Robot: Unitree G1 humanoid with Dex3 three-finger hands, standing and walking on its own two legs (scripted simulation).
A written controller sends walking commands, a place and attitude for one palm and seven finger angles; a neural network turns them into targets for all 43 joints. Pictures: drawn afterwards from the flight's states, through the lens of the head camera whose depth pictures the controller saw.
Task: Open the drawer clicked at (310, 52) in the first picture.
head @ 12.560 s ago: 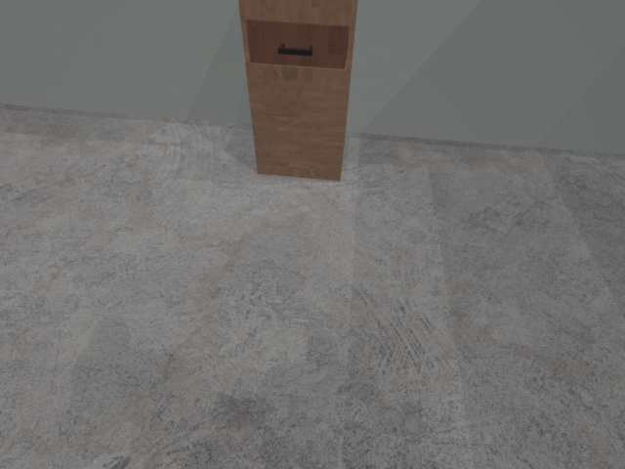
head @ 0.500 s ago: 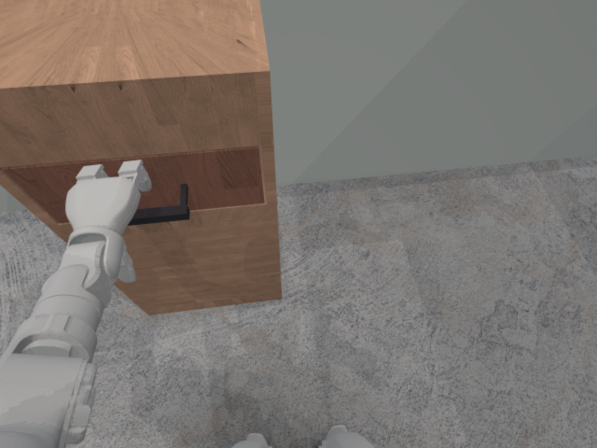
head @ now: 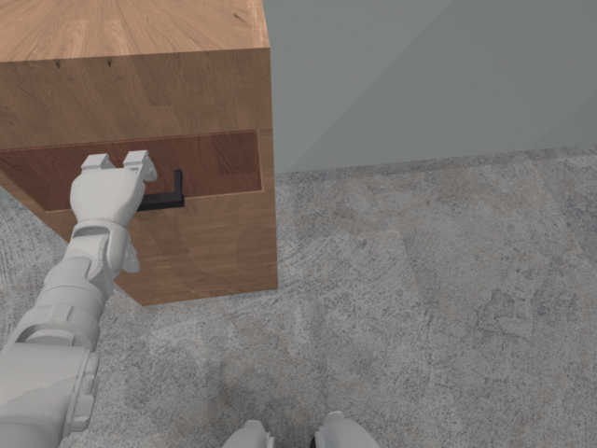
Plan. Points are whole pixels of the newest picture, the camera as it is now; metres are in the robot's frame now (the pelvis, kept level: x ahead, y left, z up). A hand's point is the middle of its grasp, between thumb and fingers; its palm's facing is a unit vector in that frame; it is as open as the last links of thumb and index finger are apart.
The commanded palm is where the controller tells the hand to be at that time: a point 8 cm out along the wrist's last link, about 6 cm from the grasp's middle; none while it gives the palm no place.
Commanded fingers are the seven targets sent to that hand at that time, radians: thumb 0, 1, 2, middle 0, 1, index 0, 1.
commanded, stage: lower the fingers behind the handle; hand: left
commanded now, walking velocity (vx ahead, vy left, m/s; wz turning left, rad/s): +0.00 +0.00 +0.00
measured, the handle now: (142, 191) +0.51 +0.24 -0.05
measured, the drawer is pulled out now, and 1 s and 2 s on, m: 0.00 0.00 0.00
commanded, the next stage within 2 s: lift the fingers back up to retry in 1.24 s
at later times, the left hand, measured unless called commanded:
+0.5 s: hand (121, 220) +0.45 +0.26 -0.03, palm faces -0.02 -0.03 -1.00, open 13.8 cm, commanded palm +0.43 +0.25 +0.01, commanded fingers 0.00 -0.50 0.30 -0.30 -1.20 -0.30 -1.20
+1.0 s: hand (123, 222) +0.45 +0.26 -0.04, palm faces -0.02 +0.01 -1.00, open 13.8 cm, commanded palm +0.43 +0.26 -0.01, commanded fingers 0.00 -0.50 0.30 -0.30 -1.20 -0.30 -1.20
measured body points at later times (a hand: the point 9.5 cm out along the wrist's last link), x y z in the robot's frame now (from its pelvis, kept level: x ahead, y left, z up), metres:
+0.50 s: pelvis -0.01 +0.01 -0.01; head +0.11 +0.02 +0.42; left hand +0.44 +0.26 +0.02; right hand +0.03 -0.27 -0.14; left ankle -0.03 +0.08 -0.67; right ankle +0.00 -0.10 -0.67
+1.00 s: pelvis -0.04 +0.00 -0.04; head +0.10 +0.01 +0.39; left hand +0.44 +0.25 +0.01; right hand +0.00 -0.27 -0.17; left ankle -0.03 +0.08 -0.67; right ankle +0.00 -0.10 -0.67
